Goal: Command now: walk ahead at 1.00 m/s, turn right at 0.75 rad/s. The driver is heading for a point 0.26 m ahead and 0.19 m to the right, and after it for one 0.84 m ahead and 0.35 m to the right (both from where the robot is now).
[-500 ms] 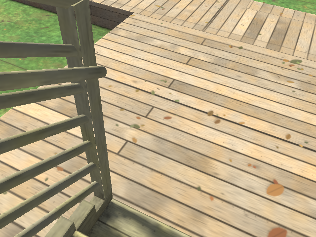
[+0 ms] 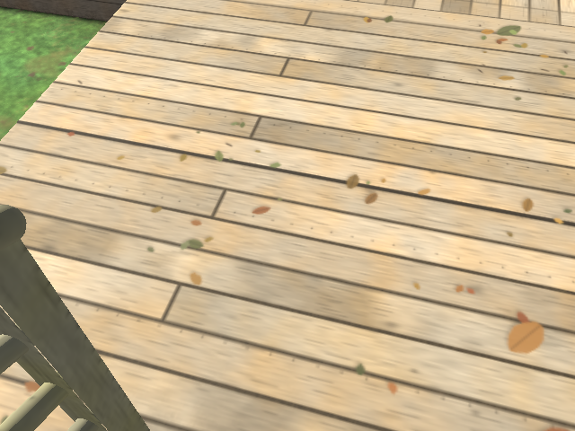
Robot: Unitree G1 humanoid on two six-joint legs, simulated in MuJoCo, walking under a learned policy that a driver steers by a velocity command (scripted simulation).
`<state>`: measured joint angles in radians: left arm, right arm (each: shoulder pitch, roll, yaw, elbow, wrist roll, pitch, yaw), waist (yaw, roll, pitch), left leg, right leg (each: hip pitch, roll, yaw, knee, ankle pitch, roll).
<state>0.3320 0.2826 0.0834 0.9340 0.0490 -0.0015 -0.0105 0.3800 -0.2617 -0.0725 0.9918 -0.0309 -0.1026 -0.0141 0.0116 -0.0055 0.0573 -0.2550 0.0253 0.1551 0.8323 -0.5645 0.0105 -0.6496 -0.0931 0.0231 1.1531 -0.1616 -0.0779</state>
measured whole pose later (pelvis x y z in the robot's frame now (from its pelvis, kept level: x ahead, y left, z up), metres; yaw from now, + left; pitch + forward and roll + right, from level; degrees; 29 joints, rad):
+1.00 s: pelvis +0.49 -0.08 -0.30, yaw -55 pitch +0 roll +1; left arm -0.02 0.21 0.04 0.52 -0.01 0.08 -0.06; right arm 0.36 -0.27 -0.05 0.73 -0.04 0.05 -0.01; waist -0.11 0.03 0.02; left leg -0.25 0.17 0.40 0.62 -0.32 0.01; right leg -0.47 -0.05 -0.07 0.85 -0.38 0.00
